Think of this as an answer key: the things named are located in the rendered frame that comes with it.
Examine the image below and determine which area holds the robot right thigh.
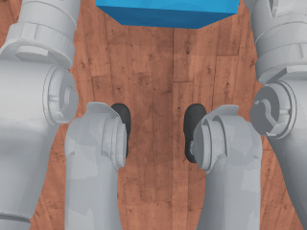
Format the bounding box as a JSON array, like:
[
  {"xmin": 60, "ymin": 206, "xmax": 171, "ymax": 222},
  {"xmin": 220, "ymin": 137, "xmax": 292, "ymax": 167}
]
[{"xmin": 196, "ymin": 115, "xmax": 261, "ymax": 230}]

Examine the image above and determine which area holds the right robot upper arm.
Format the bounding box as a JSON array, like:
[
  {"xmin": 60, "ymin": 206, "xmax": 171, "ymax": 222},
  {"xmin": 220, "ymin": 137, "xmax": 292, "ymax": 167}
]
[{"xmin": 249, "ymin": 80, "xmax": 307, "ymax": 230}]

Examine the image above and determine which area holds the robot right foot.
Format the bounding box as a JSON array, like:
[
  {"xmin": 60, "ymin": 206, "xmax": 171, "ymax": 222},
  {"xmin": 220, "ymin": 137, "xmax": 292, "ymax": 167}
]
[{"xmin": 183, "ymin": 103, "xmax": 207, "ymax": 164}]

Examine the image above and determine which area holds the right robot forearm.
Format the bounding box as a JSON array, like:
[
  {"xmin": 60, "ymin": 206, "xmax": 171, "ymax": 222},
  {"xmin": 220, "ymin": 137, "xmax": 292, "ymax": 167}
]
[{"xmin": 243, "ymin": 0, "xmax": 307, "ymax": 85}]

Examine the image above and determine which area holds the left robot upper arm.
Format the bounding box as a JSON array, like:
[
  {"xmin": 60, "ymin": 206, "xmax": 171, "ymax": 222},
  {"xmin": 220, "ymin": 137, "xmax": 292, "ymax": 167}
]
[{"xmin": 0, "ymin": 59, "xmax": 79, "ymax": 230}]

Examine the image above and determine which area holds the carton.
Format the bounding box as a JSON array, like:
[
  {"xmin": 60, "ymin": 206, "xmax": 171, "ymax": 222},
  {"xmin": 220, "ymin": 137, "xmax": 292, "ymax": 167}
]
[{"xmin": 95, "ymin": 0, "xmax": 240, "ymax": 29}]

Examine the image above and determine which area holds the left robot forearm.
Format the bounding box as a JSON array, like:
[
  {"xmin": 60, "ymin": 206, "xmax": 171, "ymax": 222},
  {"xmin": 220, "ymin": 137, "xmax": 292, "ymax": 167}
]
[{"xmin": 0, "ymin": 0, "xmax": 81, "ymax": 70}]

